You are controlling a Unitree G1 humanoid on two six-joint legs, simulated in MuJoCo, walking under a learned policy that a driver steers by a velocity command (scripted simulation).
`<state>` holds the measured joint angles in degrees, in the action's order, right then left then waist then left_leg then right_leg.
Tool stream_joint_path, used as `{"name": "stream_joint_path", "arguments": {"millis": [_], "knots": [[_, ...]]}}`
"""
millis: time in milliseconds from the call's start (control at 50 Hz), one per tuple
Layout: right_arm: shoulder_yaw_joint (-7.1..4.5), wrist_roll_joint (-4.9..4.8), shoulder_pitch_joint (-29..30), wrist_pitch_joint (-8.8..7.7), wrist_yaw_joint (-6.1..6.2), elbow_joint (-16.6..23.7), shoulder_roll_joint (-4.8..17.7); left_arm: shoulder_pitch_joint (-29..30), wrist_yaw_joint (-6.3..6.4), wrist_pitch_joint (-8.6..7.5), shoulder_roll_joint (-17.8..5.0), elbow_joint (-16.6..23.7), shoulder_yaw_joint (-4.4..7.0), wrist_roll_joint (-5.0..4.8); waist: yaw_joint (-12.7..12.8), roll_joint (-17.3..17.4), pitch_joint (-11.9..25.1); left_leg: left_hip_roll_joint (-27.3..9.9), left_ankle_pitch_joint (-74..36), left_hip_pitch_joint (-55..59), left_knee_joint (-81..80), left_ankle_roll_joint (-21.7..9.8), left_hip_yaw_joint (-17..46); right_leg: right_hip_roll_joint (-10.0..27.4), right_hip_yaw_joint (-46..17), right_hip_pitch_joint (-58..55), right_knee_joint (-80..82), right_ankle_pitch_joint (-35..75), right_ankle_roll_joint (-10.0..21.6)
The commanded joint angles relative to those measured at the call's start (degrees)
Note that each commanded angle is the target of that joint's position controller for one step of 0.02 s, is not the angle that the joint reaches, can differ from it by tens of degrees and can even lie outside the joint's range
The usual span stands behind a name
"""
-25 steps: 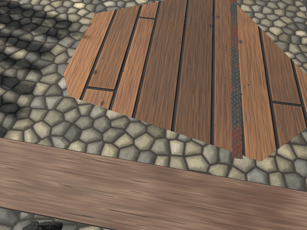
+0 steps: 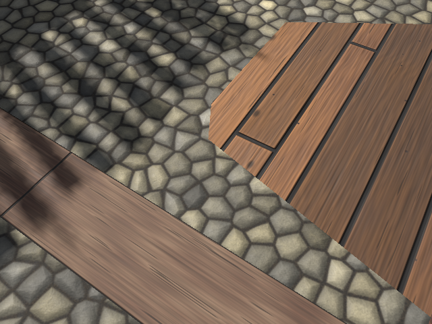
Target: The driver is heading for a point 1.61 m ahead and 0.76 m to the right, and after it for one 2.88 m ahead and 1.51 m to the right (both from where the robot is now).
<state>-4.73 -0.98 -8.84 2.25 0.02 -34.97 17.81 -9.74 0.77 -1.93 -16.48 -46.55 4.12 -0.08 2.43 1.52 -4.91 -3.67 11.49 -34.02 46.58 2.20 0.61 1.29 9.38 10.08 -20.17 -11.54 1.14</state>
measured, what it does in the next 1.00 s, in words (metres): steps on the spot, turning right: left foot, then right foot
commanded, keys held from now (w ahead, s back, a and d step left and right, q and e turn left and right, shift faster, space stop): e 1.00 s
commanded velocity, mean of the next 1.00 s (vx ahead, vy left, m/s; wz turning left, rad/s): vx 0.03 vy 0.00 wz -0.32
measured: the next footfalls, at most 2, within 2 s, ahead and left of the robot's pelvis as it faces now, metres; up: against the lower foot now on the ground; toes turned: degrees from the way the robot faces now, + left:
left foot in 0.12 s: +0.14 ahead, +0.14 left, +0.00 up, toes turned +3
right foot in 0.52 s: +0.07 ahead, -0.10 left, +0.00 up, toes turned -12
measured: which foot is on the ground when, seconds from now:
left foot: up 0.00-0.10, down 0.12-0.52, up 0.54-1.00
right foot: down 0.00-0.12, up 0.14-0.50, down 0.52-1.00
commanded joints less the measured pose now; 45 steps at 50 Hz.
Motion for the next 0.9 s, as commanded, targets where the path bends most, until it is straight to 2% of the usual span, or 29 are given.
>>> {"name": "stream_joint_path", "arguments": {"millis": [20,60,80,100,120,140,160,180,200,240,280,340,380,420,460,500,520,540,560,580,600,620,640,680,740,800,860,900], "knots": [[-0.84,0.29,0.74,-0.25,-1.04,4.93,2.99,2.53,-0.05,-0.19,-10.48,3.47,2.48,-0.96,-0.66,-7.59,8.26,0.47,-0.89,8.07,-5.69,-1.51,-1.2,15.17,-5.72,-3.57,2.63,26.88,9.84],[-0.96,0.57,0.96,-0.35,-1.18,5.47,2.87,1.91,-0.53,0.14,-11.16,2.46,2.44,-1.83,-1.48,-7.12,8.15,2.05,1.28,10.71,-11.79,-3.06,-1.34,15.68,-7.28,-5.15,-0.9,27.17,9.3],[-1.03,0.74,-0.76,-0.6,-1.11,4.73,2.75,2.63,-0.69,0.23,-10.7,2.11,2.12,-2.34,-2.98,-6.62,8.59,3.22,-2.63,15.1,-18.19,-4.23,-2.03,14.55,-6.98,-4.53,-4.05,25.82,7.95],[-1.44,1.12,-3.25,-0.97,-0.64,3.55,4.14,0.72,-1.07,0.03,-8.52,0.88,1.27,-2.21,-3.95,-4.23,10.06,3.37,-12.18,23.48,-24.83,-5.84,-1.01,11.85,-5.67,-1.7,-8.75,22.77,5.28],[-2.04,2.15,-6.32,-1.21,0.32,3.34,8.11,-1.13,-1.61,-0.62,-4.58,1.02,-0.45,-0.02,-3.97,3.13,15.63,-6.22,-36.19,36.07,-23.62,-8.53,8.43,7.87,-2.88,4.96,-16.92,9.58,1.0],[-0.47,3.8,-3.71,-1.36,1.0,4.42,7.23,-5.55,-2.53,-0.84,-0.37,1.2,-2.52,1.85,-1.03,12.25,20.26,-19.4,-49.46,43.28,-20.73,-18.87,21.12,3.76,-5.24,14.31,-25.74,-23.37,-3.7],[0.71,3.51,-3.98,-1.76,0.57,2.97,2.21,-2.56,-2.51,0.03,-4.46,0.59,-1.39,0.26,-3.9,8.27,21.67,-19.07,-43.55,38.39,-21.84,-21.69,20.01,4.46,-10.65,14.25,-30.15,-29.41,-5.35],[0.84,3.15,-2.37,-2.31,0.17,1.9,2.55,0.01,-2.35,0.61,-6.95,1.43,-0.68,-1.03,-3.78,7.39,17.46,-15.79,-39.41,36.33,-22.59,-19.71,16.01,4.41,-11.68,16.24,-32.1,-29.1,-5.67],[0.4,2.97,-0.28,-2.65,0.09,1.07,3.95,0.13,-1.69,1.22,-7.13,0.81,-0.37,-1.21,-3.15,6.41,15.31,-13.83,-35.52,34.45,-23.32,-17.37,13.19,4.53,-11.96,17.45,-32.24,-27.23,-5.79],[-0.3,2.54,3.39,-2.91,0.56,0.39,6.04,-1.93,-0.38,2.81,-8.76,-0.43,0.54,-0.73,-1.54,6.49,12.1,-13.09,-33.26,26.76,-25.25,-16.1,9.25,3.68,-11.68,14.03,-34.53,-21.08,-6.95],[-0.87,2.4,4.94,-2.63,1.34,-0.21,6.78,-4.04,0.37,3.86,-8.31,-0.81,0.99,-1.15,-0.77,6.63,11.16,-12.67,-29.38,23.6,-26.49,-16.41,5.9,2.32,-9.72,13.08,-37.73,-18.55,-7.36],[-0.78,2.27,6.16,-2.17,2.21,-1.51,4.95,-2.55,0.97,4.97,-5.91,0.38,0.89,-1.16,-1.51,6.33,9.52,-12.61,-18.96,22.03,-28.01,-16.16,2.99,2.8,-8.74,13.41,-35.82,-15.7,-6.53],[-0.94,2.33,6.2,-1.84,2.54,-2.53,4.7,-0.82,0.69,5.19,-4.99,1.76,0.68,-0.95,-2.32,6.54,9.15,-13.41,-15.1,22.49,-28.29,-16.3,2.45,3.25,-8.06,12.96,-32.26,-14.36,-5.64],[-1.23,2.13,6.28,-1.47,2.69,-3.36,5.15,-0.67,0.04,5.17,-5.27,2.71,0.8,-0.87,-2.43,6.8,9.68,-14.53,-14.58,23.57,-27.65,-16.14,2.38,3.09,-7.04,11.53,-28.82,-13.44,-4.66],[-1.53,1.28,7.22,-1.16,2.8,-4.05,5.96,-2.48,-0.75,5.11,-5.54,2.95,1.06,-0.76,-1.21,7.0,10.15,-15.08,-14.79,23.81,-25.64,-14.64,1.6,2.55,-5.68,8.5,-23.45,-11.17,-3.05],[-1.64,-0.19,8.27,-0.74,2.92,-5.02,5.65,-7.09,-1.41,4.99,-5.72,1.6,1.54,-0.31,1.31,5.33,9.8,-12.72,-9.42,21.04,-19.95,-10.21,-1.9,0.24,-3.98,2.02,-11.48,-2.39,0.04],[-1.53,-0.17,4.91,-0.5,2.78,-6.48,3.86,-7.77,-1.19,4.78,-8.38,1.8,2.3,0.24,0.33,-2.6,7.58,-8.35,-0.13,15.51,-10.77,-5.01,-6.54,2.96,-11.45,-1.2,-3.7,7.66,2.98],[-0.74,2.35,4.78,-0.53,2.5,-4.8,1.01,-7.28,-0.03,4.5,-15.7,3.7,3.78,0.2,-2.12,-20.57,5.28,1.12,22.65,-0.66,6.14,1.73,-10.85,17.64,-33.39,-6.44,-0.31,26.78,10.86],[-1.11,1.89,12.29,-0.9,2.91,-2.58,2.48,-8.54,-0.74,3.2,-16.49,4.76,3.51,2.76,2.52,-17.61,7.17,5.12,29.55,-3.63,16.82,1.44,-0.58,21.99,-40.76,-1.66,3.46,25.39,18.92],[-1.67,0.78,12.31,-0.91,3.1,-2.97,3.99,-6.19,-1.01,1.87,-15.28,5.2,3.24,2.98,1.03,-12.06,6.61,3.73,25.16,-4.79,21.03,0.38,2.48,19.38,-36.35,-1.71,3.75,19.72,17.58],[-2.14,0.57,10.52,-0.87,3.31,-4.12,4.76,-2.89,-0.67,1.22,-13.88,5.7,3.07,1.55,-0.94,-9.42,5.58,2.72,19.23,-5.74,20.84,-0.32,3.28,16.14,-32.07,-2.06,3.0,15.69,14.11],[-2.53,1.06,9.29,-0.77,3.69,-5.57,5.36,-0.66,-0.23,1.17,-11.52,6.26,2.44,0.24,-1.75,-7.55,5.77,2.01,15.5,-5.85,19.98,-0.23,3.75,14.22,-29.81,-2.67,2.42,14.04,11.59],[-2.76,1.46,8.28,-0.78,3.86,-6.14,5.59,0.38,0.31,1.31,-10.1,6.64,1.9,-0.51,-2.46,-7.82,6.33,2.05,12.48,-4.55,19.85,0.22,3.92,12.89,-28.18,-2.52,2.24,15.56,10.63],[-2.66,1.07,7.08,-1.18,3.61,-6.67,4.48,-1.3,0.89,1.59,-8.96,6.93,1.47,-0.33,-2.47,-7.85,8.56,3.16,8.81,-2.99,19.76,1.01,3.88,11.42,-26.88,-4.56,1.73,19.05,10.72],[-2.25,0.7,7.58,-1.74,3.52,-6.79,3.45,-3.44,1.41,1.94,-9.65,7.11,1.82,-0.54,-1.5,-7.7,9.01,3.71,7.01,-3.75,12.7,2.11,4.42,10.65,-27.44,-8.38,1.23,18.71,11.01],[-1.96,0.65,8.33,-2.18,3.1,-6.8,3.27,-3.38,1.74,2.58,-10.76,7.72,2.35,-0.67,-0.83,-9.13,8.13,4.07,6.45,-1.29,4.13,3.21,4.9,9.73,-29.22,-7.53,1.19,13.24,11.16],[-1.81,0.49,8.3,-2.75,2.46,-7.0,3.66,-2.22,1.49,3.04,-11.62,8.62,2.75,-0.53,-0.44,-10.17,7.27,4.8,7.33,3.45,-1.78,3.46,4.96,9.03,-31.51,-3.71,0.88,10.23,11.74],[-1.83,0.29,7.62,-3.29,2.02,-7.18,4.19,-1.23,1.17,3.38,-11.85,9.25,2.88,-0.49,-0.43,-10.62,7.64,5.46,8.3,6.6,-4.68,3.19,5.05,8.78,-33.53,-2.27,-0.01,11.96,12.0]]}}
